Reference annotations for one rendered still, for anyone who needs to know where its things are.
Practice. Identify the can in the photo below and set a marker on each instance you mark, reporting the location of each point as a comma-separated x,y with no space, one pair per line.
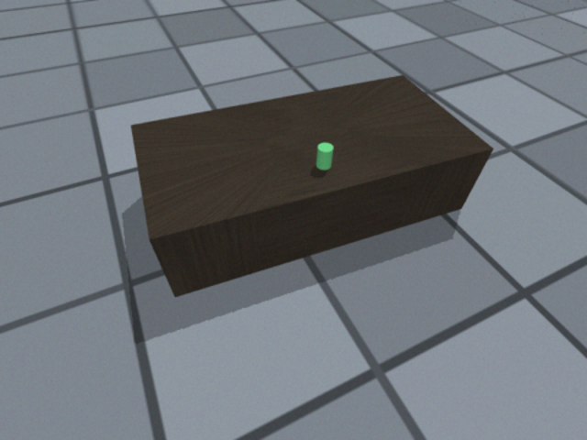
324,156

